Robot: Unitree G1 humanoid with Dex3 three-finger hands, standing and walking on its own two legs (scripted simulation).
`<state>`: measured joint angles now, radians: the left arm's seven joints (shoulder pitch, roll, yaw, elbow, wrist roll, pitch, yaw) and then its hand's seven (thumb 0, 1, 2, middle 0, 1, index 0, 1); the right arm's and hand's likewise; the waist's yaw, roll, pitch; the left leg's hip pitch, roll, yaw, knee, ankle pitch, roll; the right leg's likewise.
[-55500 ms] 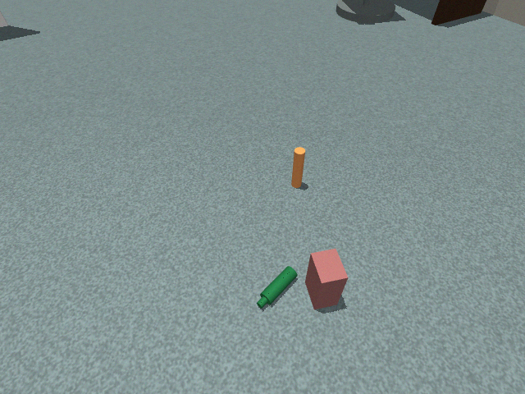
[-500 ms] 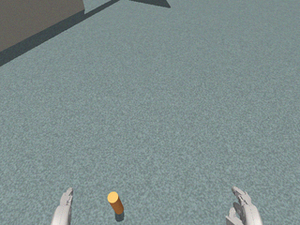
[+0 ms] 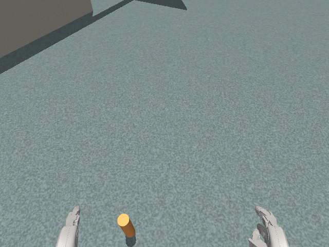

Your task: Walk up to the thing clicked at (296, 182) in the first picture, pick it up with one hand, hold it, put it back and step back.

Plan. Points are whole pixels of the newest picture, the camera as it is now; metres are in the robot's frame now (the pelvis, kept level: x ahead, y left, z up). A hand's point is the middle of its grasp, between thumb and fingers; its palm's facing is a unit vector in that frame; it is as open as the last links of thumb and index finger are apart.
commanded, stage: stand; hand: left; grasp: from the side
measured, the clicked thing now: (127, 226) +0.34 +0.20 -0.61
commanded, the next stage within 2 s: none
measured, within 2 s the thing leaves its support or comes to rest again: neither
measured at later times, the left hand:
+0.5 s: hand out of the picture +0.13 +0.22 -0.11, palm faces -0.03 -0.94 -0.33, open 9.5 cm
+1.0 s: hand out of the picture +0.05 +0.26 -0.11, palm faces -0.01 -0.94 -0.34, open 7.4 cm
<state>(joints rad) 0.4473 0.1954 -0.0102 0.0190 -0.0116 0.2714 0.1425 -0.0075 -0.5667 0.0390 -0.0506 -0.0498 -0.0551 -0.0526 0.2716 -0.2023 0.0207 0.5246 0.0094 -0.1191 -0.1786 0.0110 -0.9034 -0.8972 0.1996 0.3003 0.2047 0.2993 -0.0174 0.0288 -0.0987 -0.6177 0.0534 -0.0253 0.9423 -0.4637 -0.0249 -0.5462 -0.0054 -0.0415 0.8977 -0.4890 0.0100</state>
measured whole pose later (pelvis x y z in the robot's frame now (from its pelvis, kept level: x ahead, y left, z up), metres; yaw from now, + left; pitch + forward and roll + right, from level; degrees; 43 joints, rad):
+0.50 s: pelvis -0.01 +0.00 +0.02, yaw +0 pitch +2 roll +0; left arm 0.24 0.31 0.00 0.60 0.05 0.03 0.03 0.00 0.52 0.81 -0.20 -0.29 -0.20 -0.29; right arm 0.18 -0.28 -0.03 0.81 -0.06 -0.02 -0.02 0.01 -0.90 -0.90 0.20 0.30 0.21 0.30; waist 0.01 -0.02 0.01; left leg -0.44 0.02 0.00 0.80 -0.39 -0.01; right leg -0.40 -0.04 -0.02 0.81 -0.44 0.01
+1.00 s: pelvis -0.02 +0.01 +0.05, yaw -1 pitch -4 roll +0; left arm 0.17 0.31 0.00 1.09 0.02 0.00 0.02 0.01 0.90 0.90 -0.20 -0.30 -0.21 -0.30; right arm 0.15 -0.29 -0.02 1.11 -0.03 -0.01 -0.01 0.00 -0.91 -0.90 0.20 0.30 0.20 0.30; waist 0.01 0.00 0.06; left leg -0.14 0.00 0.03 0.40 -0.19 0.00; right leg -0.11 -0.05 -0.01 0.41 -0.23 0.03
